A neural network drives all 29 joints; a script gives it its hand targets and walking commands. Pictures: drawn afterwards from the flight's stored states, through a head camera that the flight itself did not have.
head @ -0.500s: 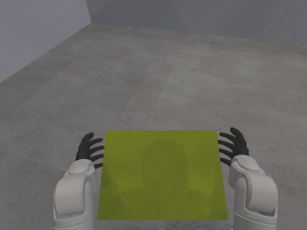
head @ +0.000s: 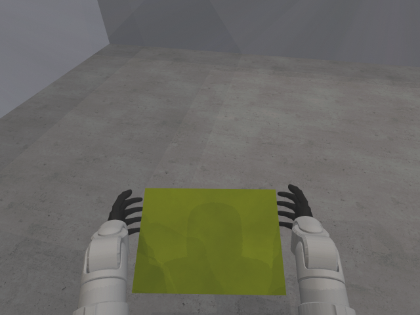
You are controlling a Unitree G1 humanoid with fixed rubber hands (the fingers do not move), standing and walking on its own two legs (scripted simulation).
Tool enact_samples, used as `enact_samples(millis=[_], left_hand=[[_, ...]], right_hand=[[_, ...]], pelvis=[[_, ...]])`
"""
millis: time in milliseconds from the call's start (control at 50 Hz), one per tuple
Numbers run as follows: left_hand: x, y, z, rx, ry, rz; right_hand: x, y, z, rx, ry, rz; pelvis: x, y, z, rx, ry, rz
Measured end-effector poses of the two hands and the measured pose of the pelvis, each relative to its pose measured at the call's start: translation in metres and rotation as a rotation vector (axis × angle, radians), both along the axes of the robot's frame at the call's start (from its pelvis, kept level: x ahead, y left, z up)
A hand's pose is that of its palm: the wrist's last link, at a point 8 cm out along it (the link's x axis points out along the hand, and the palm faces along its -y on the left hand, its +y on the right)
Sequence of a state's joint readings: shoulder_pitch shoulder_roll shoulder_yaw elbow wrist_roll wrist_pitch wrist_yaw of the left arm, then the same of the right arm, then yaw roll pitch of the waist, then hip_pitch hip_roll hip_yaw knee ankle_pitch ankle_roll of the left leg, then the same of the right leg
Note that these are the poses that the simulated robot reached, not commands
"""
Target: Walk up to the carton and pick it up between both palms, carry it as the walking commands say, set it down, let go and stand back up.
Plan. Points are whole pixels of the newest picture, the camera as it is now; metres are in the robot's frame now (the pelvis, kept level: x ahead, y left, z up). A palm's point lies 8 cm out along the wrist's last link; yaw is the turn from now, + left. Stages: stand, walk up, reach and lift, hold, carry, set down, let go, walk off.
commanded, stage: set down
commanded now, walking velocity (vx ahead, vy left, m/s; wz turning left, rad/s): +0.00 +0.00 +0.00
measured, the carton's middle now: (209, 241) +0.29 +0.04 -0.06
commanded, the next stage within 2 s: none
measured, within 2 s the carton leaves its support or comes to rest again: neither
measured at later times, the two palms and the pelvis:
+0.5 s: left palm (118, 236) +0.27 +0.24 -0.02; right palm (290, 225) +0.31 -0.13 +0.00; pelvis +0.00 +0.05 +0.00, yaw -5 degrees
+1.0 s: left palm (125, 251) +0.27 +0.24 -0.10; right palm (276, 237) +0.33 -0.12 -0.10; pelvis -0.03 +0.01 -0.04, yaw -2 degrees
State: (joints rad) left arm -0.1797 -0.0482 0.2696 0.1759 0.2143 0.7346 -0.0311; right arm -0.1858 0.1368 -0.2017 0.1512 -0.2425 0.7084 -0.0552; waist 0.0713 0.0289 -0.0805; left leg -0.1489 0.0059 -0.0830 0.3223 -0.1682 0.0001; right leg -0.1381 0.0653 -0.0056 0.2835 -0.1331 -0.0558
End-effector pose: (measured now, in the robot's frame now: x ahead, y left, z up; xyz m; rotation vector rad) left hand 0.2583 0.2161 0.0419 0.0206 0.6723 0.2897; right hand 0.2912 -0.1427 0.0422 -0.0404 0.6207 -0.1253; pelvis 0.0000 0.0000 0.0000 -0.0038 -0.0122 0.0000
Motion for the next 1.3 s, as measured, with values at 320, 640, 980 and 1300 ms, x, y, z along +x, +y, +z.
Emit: enact_samples(millis=[320, 640, 980, 1300], left_hand=[[0.0, 0.035, -0.03, -0.058, 0.049, -0.014], [0.012, 0.025, -0.075, -0.057, 0.084, 0.011], [0.015, 0.027, -0.134, -0.052, 0.098, 0.019], [0.036, 0.031, -0.188, -0.068, 0.089, -0.01]], right_hand=[[0.012, 0.027, -0.018, -0.005, 0.056, 0.097], [0.029, 0.019, -0.063, 0.019, 0.078, 0.093], [0.041, 0.023, -0.134, 0.047, 0.085, 0.069], [0.057, 0.025, -0.187, 0.051, 0.076, 0.059]], pelvis=[[-0.001, 0.039, -0.001, 0.003, -0.071, -0.022], [-0.001, 0.042, -0.009, 0.015, 0.063, -0.069], [-0.024, 0.016, -0.041, 0.018, 0.358, -0.037], [-0.055, 0.013, -0.094, 0.027, 0.531, -0.034]])
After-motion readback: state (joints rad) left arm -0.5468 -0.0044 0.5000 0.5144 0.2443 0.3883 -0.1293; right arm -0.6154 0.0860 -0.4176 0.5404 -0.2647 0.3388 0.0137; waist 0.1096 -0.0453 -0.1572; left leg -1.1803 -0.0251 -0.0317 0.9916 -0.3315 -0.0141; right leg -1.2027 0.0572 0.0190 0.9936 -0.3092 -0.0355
